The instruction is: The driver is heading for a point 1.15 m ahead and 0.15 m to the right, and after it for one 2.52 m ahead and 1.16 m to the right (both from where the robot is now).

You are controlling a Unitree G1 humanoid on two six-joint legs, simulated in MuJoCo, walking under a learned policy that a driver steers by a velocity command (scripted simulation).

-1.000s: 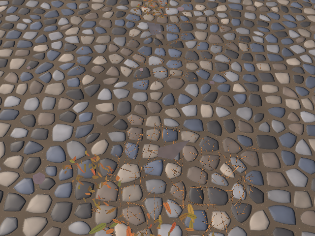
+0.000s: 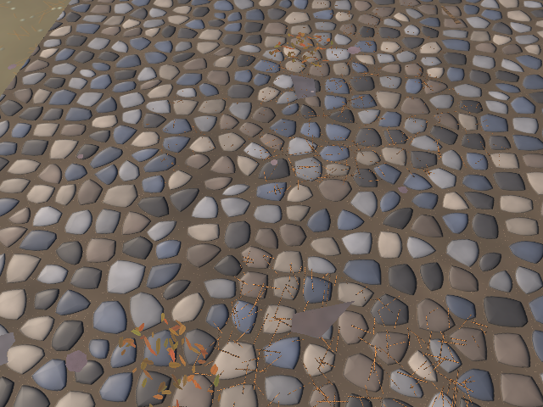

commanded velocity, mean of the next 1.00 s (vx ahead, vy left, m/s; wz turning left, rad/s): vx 0.43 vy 0.00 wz -0.09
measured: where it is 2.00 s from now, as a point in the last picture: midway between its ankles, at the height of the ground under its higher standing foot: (273, 362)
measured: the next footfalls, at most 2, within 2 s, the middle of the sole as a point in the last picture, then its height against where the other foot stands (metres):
left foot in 0.52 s outside the picture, level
right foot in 1.02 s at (310, 330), level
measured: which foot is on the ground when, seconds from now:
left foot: down 0.00-0.00, up 0.02-0.50, down 0.52-1.00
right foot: down 0.00-0.52, up 0.54-1.00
